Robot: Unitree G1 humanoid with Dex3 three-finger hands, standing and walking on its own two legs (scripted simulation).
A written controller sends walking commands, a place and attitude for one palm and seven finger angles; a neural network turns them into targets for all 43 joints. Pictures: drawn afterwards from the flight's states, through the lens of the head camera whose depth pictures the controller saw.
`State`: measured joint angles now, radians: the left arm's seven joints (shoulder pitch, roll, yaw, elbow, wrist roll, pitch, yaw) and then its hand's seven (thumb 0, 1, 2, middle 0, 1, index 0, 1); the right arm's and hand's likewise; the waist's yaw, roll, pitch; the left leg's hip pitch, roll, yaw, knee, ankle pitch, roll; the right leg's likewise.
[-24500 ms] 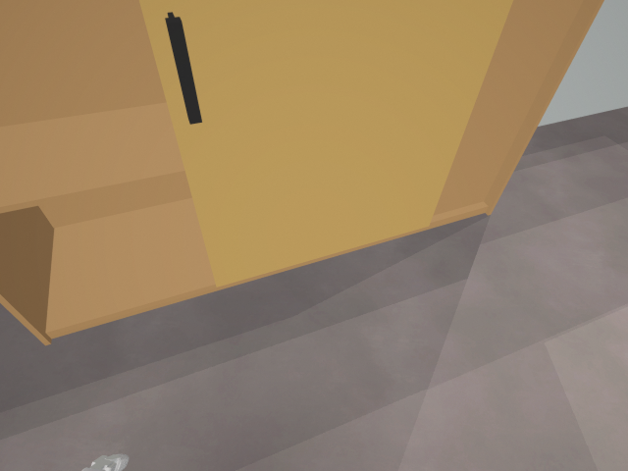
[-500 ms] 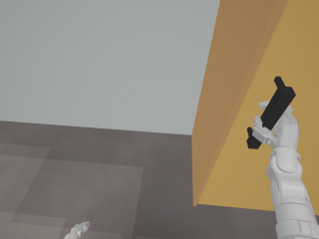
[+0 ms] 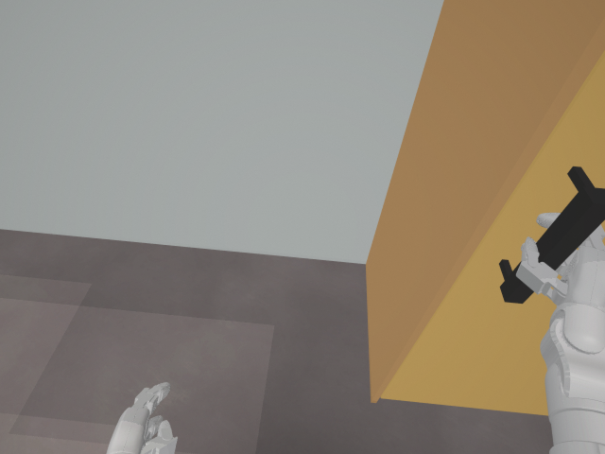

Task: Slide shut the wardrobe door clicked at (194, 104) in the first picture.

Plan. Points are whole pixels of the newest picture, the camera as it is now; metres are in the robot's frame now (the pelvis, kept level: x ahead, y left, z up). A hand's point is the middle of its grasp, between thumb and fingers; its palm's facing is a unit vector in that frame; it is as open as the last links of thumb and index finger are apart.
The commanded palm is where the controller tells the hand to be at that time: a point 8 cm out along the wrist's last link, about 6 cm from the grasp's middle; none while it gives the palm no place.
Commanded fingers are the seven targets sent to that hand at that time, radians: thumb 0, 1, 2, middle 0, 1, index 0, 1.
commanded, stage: stop walking and hold the door there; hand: right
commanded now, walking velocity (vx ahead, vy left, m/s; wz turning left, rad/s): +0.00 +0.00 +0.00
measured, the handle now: (542, 240) +0.38 -0.31 +0.10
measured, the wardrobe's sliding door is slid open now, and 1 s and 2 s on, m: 0.00 0.00 0.00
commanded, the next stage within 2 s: loosen the grip on the handle in 0.34 s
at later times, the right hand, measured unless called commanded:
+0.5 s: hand (537, 264) +0.34 -0.29 +0.10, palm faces +0.44 +0.86 -0.25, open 6.5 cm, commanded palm +0.29 -0.32 +0.10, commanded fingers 0.00 -0.42 -0.67 0.45 1.40 0.45 1.40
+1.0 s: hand (528, 270) +0.35 -0.29 +0.08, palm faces +0.48 +0.85 -0.22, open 14.0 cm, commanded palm +0.30 -0.32 +0.10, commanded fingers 0.00 0.55 -0.20 0.25 1.15 0.25 1.15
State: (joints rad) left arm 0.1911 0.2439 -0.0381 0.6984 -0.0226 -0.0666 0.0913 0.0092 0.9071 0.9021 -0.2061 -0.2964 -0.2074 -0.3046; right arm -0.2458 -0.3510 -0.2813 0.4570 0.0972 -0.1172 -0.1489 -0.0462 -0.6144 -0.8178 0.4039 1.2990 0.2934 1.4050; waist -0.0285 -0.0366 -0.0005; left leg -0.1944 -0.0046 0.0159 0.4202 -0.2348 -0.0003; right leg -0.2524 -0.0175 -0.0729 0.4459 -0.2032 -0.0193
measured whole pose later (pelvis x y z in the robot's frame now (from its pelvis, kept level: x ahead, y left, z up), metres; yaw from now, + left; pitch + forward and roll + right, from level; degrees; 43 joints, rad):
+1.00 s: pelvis -0.01 +0.00 -0.02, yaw -2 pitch +4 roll +1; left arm 0.29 0.25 -0.03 0.70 0.00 -0.13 0.10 0.01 0.91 0.90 -0.21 -0.30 -0.21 -0.30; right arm -0.34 -0.37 -0.31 0.52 0.02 -0.12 -0.14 -0.01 0.51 -0.22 0.33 1.23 0.32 1.24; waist -0.01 0.00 -0.05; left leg -0.38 0.01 0.05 0.63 -0.33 0.01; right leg -0.45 -0.01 -0.03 0.65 -0.27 -0.02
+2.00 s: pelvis +0.00 +0.00 -0.03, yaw -2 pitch +9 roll +2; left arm 0.32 0.27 -0.01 0.64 -0.01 -0.07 0.10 0.01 0.91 0.90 -0.21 -0.30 -0.21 -0.30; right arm -0.15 -0.47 -0.54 0.50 0.12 -0.22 0.08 -0.02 0.55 -0.20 0.26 1.15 0.26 1.16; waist -0.01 -0.01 -0.10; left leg -0.50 -0.01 0.05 0.74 -0.39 0.00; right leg -0.59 -0.03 -0.03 0.79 -0.35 -0.03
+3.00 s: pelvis -0.01 +0.00 -0.03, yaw -2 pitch +2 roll +2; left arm 0.30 0.31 -0.04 0.55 -0.07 -0.28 0.10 0.01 0.91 0.90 -0.20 -0.30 -0.21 -0.30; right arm 0.21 -0.45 -0.53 0.10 0.45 -0.01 0.53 -0.02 0.54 -0.20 0.25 1.14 0.25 1.15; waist -0.05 -0.04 -0.10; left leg -0.35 -0.01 0.07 0.68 -0.37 0.00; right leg -0.46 -0.03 -0.01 0.75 -0.34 -0.03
